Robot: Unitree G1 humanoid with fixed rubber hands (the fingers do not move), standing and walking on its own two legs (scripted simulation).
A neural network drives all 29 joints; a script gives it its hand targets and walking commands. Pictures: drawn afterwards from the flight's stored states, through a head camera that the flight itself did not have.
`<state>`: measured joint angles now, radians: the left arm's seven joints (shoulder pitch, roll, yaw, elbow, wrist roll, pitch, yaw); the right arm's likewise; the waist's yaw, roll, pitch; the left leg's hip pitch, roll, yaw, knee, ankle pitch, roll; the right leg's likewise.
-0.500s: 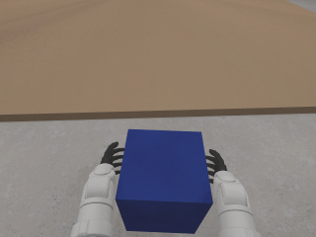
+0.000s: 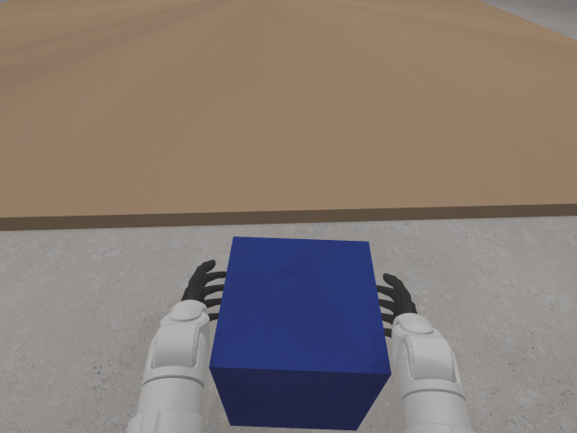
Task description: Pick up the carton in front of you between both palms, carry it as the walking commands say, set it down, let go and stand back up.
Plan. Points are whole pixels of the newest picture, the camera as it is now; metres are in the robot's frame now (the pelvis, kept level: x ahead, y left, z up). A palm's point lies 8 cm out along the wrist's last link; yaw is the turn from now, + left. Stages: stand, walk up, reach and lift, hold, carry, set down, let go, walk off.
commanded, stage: hold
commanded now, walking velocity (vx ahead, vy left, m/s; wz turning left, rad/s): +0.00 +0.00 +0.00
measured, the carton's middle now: (296, 336) +0.30 +0.00 -0.04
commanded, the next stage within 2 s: carry in 1.20 s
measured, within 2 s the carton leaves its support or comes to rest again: neither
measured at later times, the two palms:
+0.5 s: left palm (194, 307) +0.29 +0.15 +0.06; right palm (407, 320) +0.28 -0.15 +0.05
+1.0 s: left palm (192, 309) +0.29 +0.15 +0.05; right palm (404, 322) +0.28 -0.15 +0.05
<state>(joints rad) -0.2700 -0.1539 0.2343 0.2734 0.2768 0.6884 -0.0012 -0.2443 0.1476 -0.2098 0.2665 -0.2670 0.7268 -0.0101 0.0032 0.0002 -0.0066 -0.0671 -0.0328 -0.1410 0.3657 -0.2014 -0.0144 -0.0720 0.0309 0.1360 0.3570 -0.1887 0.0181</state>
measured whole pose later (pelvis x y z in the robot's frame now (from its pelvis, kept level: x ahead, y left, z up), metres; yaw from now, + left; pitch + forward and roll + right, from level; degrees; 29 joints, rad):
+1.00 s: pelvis +0.00 +0.00 +0.00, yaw +0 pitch -7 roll +0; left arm -0.27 -0.15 0.23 0.23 0.29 0.75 -0.01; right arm -0.25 0.15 -0.20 0.23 -0.27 0.79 -0.01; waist 0.00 0.00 0.01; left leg -0.03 -0.03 -0.14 0.34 -0.19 -0.01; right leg -0.03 0.03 0.13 0.33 -0.18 0.02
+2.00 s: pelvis +0.28 +0.05 -0.02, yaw -2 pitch +5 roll +1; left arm -0.20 -0.13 0.16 -0.34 0.09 1.22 0.10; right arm -0.22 0.14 -0.10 -0.29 -0.12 1.24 -0.10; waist 0.02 -0.03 -0.12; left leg -0.41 0.02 0.23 0.57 -0.26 0.08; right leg -0.24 -0.09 -0.07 0.88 -0.49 0.03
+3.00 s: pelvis +0.95 +0.07 -0.02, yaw +0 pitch +4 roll +0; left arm -0.55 -0.05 0.20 -0.28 0.06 1.29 0.12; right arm -0.52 0.05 -0.15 -0.28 -0.05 1.31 -0.15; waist -0.06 -0.03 0.03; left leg -0.40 0.02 0.22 0.53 -0.21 0.09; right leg -0.47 -0.04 -0.04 1.23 -0.40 -0.06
